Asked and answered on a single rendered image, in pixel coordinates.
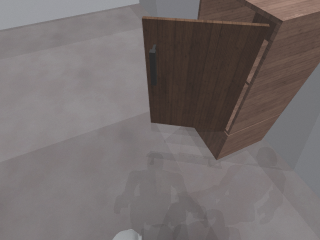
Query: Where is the handle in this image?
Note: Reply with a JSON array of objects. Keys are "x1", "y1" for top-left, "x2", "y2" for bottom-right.
[{"x1": 149, "y1": 44, "x2": 158, "y2": 86}]

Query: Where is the left robot thigh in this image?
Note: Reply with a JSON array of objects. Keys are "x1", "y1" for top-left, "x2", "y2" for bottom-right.
[{"x1": 113, "y1": 230, "x2": 142, "y2": 240}]

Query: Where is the cupboard door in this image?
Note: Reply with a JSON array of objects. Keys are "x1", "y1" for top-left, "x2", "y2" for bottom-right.
[{"x1": 142, "y1": 16, "x2": 270, "y2": 132}]

